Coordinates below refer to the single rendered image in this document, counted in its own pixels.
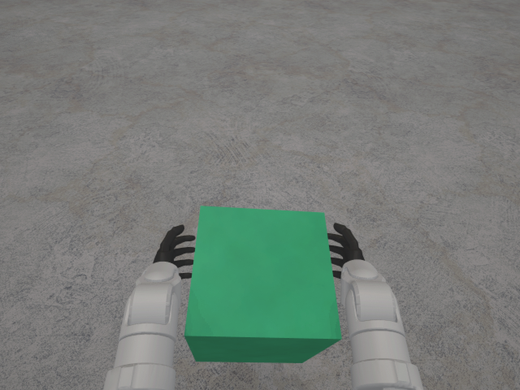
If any left robot forearm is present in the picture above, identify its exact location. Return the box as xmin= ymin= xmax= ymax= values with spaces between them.
xmin=103 ymin=262 xmax=181 ymax=390

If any right robot forearm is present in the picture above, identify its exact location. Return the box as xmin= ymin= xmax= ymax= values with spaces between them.
xmin=340 ymin=259 xmax=423 ymax=390

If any right robot hand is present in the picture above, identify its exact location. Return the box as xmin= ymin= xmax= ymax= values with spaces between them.
xmin=327 ymin=223 xmax=365 ymax=279

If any left robot hand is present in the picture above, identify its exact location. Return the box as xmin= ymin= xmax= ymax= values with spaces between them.
xmin=153 ymin=225 xmax=196 ymax=279

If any carton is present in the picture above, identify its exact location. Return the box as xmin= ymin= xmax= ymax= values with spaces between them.
xmin=184 ymin=206 xmax=342 ymax=363

